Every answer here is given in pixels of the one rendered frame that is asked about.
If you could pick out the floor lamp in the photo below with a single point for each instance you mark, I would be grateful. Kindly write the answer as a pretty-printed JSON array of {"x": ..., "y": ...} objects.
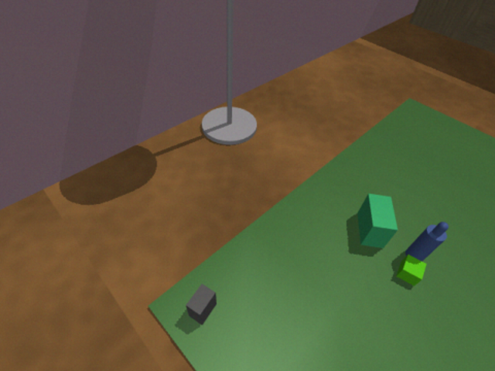
[{"x": 229, "y": 125}]

